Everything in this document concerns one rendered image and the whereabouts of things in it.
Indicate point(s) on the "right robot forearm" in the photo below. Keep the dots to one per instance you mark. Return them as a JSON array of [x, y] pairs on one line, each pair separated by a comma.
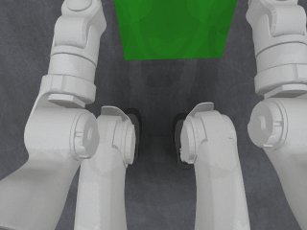
[[279, 35]]

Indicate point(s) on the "robot left upper arm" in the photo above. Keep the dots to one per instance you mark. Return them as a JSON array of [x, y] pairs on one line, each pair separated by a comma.
[[57, 140]]

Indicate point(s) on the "left robot forearm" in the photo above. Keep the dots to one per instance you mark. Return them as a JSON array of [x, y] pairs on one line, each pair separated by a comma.
[[73, 58]]

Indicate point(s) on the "carton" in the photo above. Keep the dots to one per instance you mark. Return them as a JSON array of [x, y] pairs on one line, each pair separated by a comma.
[[173, 29]]

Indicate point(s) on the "robot right foot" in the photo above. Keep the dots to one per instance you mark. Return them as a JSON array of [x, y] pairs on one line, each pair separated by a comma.
[[176, 130]]

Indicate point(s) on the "robot right upper arm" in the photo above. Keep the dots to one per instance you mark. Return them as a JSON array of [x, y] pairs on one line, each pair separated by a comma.
[[279, 127]]

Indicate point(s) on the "right robot thigh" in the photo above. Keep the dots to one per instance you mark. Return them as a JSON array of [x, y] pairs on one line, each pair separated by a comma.
[[221, 198]]

